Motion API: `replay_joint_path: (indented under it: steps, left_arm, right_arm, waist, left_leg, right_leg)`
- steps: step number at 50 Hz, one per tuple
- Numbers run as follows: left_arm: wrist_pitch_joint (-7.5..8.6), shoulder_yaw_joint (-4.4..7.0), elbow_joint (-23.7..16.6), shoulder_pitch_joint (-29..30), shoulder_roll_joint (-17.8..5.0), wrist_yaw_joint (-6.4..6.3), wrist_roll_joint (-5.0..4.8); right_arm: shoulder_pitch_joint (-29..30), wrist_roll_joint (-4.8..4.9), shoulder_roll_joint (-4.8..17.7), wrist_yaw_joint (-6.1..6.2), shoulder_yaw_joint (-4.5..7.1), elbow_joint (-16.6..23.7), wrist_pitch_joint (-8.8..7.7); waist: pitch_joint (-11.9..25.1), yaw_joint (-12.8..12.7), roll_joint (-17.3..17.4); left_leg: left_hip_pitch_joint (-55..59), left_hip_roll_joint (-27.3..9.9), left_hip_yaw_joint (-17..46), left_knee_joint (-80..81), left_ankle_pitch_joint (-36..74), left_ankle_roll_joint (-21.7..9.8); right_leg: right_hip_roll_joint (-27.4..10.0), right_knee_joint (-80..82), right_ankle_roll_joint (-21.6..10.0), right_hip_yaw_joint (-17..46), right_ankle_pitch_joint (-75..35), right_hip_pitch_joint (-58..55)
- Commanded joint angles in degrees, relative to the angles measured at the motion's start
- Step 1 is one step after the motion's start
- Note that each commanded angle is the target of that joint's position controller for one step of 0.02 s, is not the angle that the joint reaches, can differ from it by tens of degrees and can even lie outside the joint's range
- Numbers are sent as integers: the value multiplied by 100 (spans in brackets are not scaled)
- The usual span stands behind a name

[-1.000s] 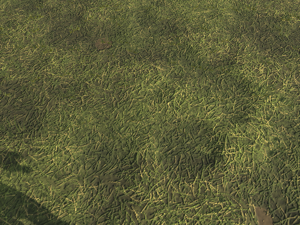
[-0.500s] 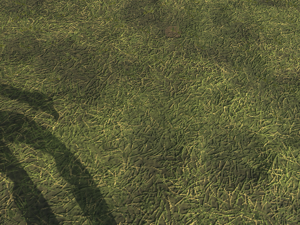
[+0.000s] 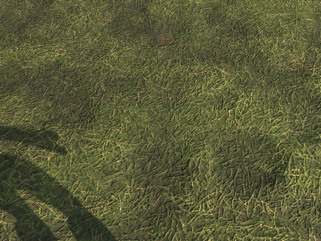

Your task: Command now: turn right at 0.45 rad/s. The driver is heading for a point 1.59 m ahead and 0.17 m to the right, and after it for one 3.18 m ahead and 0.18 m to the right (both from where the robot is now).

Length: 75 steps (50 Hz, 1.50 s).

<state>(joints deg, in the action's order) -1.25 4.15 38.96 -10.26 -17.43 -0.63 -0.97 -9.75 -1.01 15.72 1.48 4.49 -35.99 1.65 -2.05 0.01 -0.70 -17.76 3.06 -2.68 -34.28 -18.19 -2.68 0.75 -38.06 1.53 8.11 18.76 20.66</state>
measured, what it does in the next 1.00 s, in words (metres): steps on the spot: left foot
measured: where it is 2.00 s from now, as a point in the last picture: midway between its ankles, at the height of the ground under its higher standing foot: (151, 232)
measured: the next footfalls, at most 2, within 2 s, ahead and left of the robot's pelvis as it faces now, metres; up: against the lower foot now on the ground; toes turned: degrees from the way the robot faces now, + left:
left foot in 0.72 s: +0.09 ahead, +0.09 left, +0.00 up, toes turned -21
left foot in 1.32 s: +0.27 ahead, +0.14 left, +0.00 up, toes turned +3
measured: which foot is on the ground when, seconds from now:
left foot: down 0.00-0.18, up 0.20-0.70, down 0.72-0.96, up 0.98-1.00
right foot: down 0.00-1.00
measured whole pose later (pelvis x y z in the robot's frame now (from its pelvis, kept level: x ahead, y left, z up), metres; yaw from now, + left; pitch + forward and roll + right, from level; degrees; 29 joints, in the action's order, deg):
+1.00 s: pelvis +0.03 -0.03 +0.00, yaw -10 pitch +1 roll -1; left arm 1.0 3.7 36.7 -13.4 -15.6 -0.2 0.6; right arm -11.9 1.7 16.5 0.9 3.3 -37.9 0.4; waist -0.2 -1.2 1.3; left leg -19.8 2.4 9.1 -41.4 -25.6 -1.2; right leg 4.5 -32.0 -3.4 1.4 19.0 13.8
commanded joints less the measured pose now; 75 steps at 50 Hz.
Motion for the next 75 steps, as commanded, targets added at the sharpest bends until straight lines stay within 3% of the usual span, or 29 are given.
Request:
replay_joint_path:
  steps: [1, 4, 8, 9, 10, 11, 12, 14, 24, 33, 36, 38, 42, 45, 47, 49, 50, 51, 53, 56, 61, 64, 66, 67, 68, 69, 70, 72, 75]
  left_arm:
    - [15, 162, -536, 7, -566, 20, 10]
    - [-54, 169, -701, 191, -511, 112, -6]
    - [-114, 202, -517, -332, -401, 168, -56]
    - [-94, 313, -554, -463, -739, 140, -18]
    - [-15, 452, -831, -367, -1553, 87, 75]
    - [112, 344, -858, -631, -1331, 141, 289]
    - [214, 272, -823, -399, -1171, 156, 291]
    - [198, 204, -838, 57, -924, 77, 41]
    - [-13, 174, -796, -105, -884, -171, 24]
    - [1, -112, -590, 91, -317, -47, 241]
    - [105, -97, -428, -86, -419, -9, 228]
    - [199, -32, -435, -343, -507, -27, 289]
    - [90, 11, -590, 117, -337, -122, 226]
    - [124, 29, -662, 19, -139, -43, 211]
    - [212, 87, -656, -106, -226, 31, 145]
    - [354, 221, -508, -819, -701, 56, 104]
    - [447, 286, -431, -914, -927, 65, 160]
    - [530, 250, -405, -915, -781, 22, 158]
    - [572, 180, -402, -721, -582, -52, 58]
    - [573, 165, -289, -693, -621, -43, 93]
    - [545, 253, -47, -805, -1046, 41, -24]
    - [512, 285, 52, -783, -1180, 73, -108]
    - [515, 188, 60, -883, -940, 44, -35]
    - [564, 41, -229, -849, -555, 25, 158]
    - [734, -79, -551, -752, -292, 24, 150]
    - [845, 48, -566, -426, -849, 80, -78]
    - [904, 39, -591, -250, -897, 109, -151]
    - [893, 52, -457, -285, -826, 46, 120]
    - [698, 13, -140, -621, -652, 100, 163]
  right_arm:
    - [-32, 21, 792, 13, 249, 402, -126]
    - [141, 87, 897, 86, 243, 445, -202]
    - [406, 212, 977, 107, 274, 399, -95]
    - [82, 163, 757, 93, 238, 342, -78]
    - [259, -43, 522, 81, 132, 695, -86]
    - [616, 33, 699, 90, 162, 710, -147]
    - [558, 137, 799, 84, 191, 638, -139]
    - [436, 41, 835, 156, 224, 409, -103]
    - [659, 125, 585, 109, 144, 211, -126]
    - [447, 162, 403, -75, -9, -16, -236]
    - [331, 81, 646, -120, 5, -8, -302]
    - [355, 108, 1235, -119, 161, 14, -293]
    - [322, 187, 917, -108, 93, 113, -275]
    - [172, 218, 851, -47, 81, 148, -203]
    - [163, 247, 769, -36, 50, 278, -177]
    - [555, 305, 584, -36, -17, 557, -271]
    - [817, 322, 655, -50, 1, 719, -322]
    - [761, 331, 780, -58, 50, 689, -357]
    - [443, 299, 684, -127, 35, 526, -375]
    - [658, 246, 482, -282, -64, 561, -401]
    - [956, 269, 387, -427, -179, 741, -403]
    - [606, 267, 636, -444, -73, 734, -379]
    - [-787, 270, 1135, -374, 234, 322, -326]
    - [-1693, 287, 1753, -262, 412, 254, -290]
    - [-1633, 271, 2008, -290, 361, 415, -381]
    - [-1425, 238, 1539, -322, 237, 417, -483]
    - [-1249, 193, 1263, -319, 149, 383, -536]
    - [-616, 119, 988, -324, 52, 438, -558]
    - [-340, 62, 804, -258, -42, 347, -626]
  waist:
    - [707, -52, 743]
    - [536, -23, 751]
    - [524, -273, 736]
    - [462, -185, -107]
    - [335, -33, -1788]
    - [938, -449, -1163]
    - [753, -243, -673]
    - [632, -49, -194]
    - [753, -121, -619]
    - [653, -198, -746]
    - [493, -83, -374]
    - [605, -396, 732]
    - [470, -161, 1166]
    - [659, -190, 1040]
    - [266, -231, 436]
    - [-63, -511, -614]
    - [-367, -519, -934]
    - [-412, -432, -550]
    - [-214, -298, -320]
    - [-139, -421, -338]
    - [-62, -521, -518]
    - [53, -189, -561]
    - [805, 493, -160]
    - [1283, 800, 957]
    - [1987, 578, 1765]
    - [1526, 718, 1038]
    - [957, 581, 845]
    - [439, 114, 384]
    - [417, -140, 545]
  left_leg:
    - [899, -1819, 1723, 996, 1548, -997]
    - [707, -2452, 1920, 1085, 2454, -1247]
    - [8, -1642, 440, 304, 1694, -425]
    - [-613, -1160, -166, -822, 703, 21]
    - [-2338, -204, -345, -2658, -1898, 625]
    - [-2368, -109, 717, -3610, -2376, 617]
    - [-2464, -232, 868, -3874, -1923, 576]
    - [-2485, -428, 885, -3530, -956, 590]
    - [-1969, -197, 979, -2232, 19, 852]
    - [66, -509, 603, -286, -35, 695]
    - [838, -589, 813, 1037, 1627, 401]
    - [733, -990, 1328, 682, 2680, -91]
    - [440, -1269, 2292, 1071, 2031, -521]
    - [319, -1099, 2467, 1035, 466, -528]
    - [-483, -631, 2143, 775, -1548, -360]
    - [-2066, 89, 1137, -899, -1392, 25]
    - [-2807, -160, 1053, -1943, -1421, 64]
    - [-3113, -370, 1272, -2565, -1270, 64]
    - [-3316, -614, 1261, -2858, -637, 122]
    - [-2814, -749, 711, -2348, 181, 314]
    - [-1519, -674, 137, -824, 578, 303]
    - [-656, -381, -195, -254, 531, -23]
    - [1399, 78, -316, 81, 563, -357]
    - [3026, -1214, 1973, 544, -66, -997]
    - [3739, -2295, 5315, 1933, -1404, -1899]
    - [3455, -2328, 5029, 2187, -1810, -1780]
    - [2830, -2140, 4217, 2090, -1447, -1614]
    - [1468, -1595, 3041, 2020, 58, -1293]
    - [840, -1324, 2073, 2248, 1649, -1233]
  right_leg:
    - [-41, -672, -239, -319, -510, 623]
    - [-289, -1508, -287, -655, 1298, 815]
    - [98, 354, -475, -1182, -328, -663]
    - [-247, 1114, -734, -241, -1391, -1234]
    - [-1927, 1713, -1762, 2652, -3160, -1756]
    - [-2322, 1936, -2408, 3056, -3300, -1674]
    - [-2062, 1821, -2212, 2501, -3081, -1619]
    - [-1509, 1666, -1588, 1726, -2744, -1553]
    - [-900, 1801, -1307, 1683, -2114, -1725]
    - [-869, 1714, -1371, 1365, -1889, -879]
    - [-591, 1536, -957, 1138, -1623, -740]
    - [120, 1080, -518, 239, -899, -701]
    - [318, 466, -201, -308, -627, -600]
    - [350, 608, -295, -511, 347, -710]
    - [81, 1152, -600, -135, 1339, -886]
    - [-1276, 2436, -1370, 1953, 2472, -1792]
    - [-2127, 2816, -1862, 2991, 2289, -1846]
    - [-2298, 2763, -2005, 2991, 1895, -1887]
    - [-1957, 2689, -1653, 1999, 1137, -2261]
    - [-1469, 2827, -1314, 527, -491, -2012]
    - [-1348, 2715, -1101, -542, -922, -1511]
    - [-1552, 2171, -930, -811, -1729, -1431]
    - [-1128, 43, -532, -1590, -3316, -826]
    - [-640, -2253, -79, -1800, -1326, 1018]
    - [239, -3674, 68, -658, 1449, 2532]
    - [-132, -4106, -17, -142, 1002, 3116]
    - [-383, -3863, -172, -255, 492, 3158]
    - [-741, -2902, -183, -255, -245, 2347]
    - [-786, -2508, 13, -514, -847, 1772]
Keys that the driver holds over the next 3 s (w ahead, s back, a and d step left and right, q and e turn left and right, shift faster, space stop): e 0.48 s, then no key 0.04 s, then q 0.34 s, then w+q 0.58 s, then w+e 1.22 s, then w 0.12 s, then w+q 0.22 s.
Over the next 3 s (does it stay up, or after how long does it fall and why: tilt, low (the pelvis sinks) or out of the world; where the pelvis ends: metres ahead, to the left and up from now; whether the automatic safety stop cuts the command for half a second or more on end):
stays up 1.04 -0.07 0.01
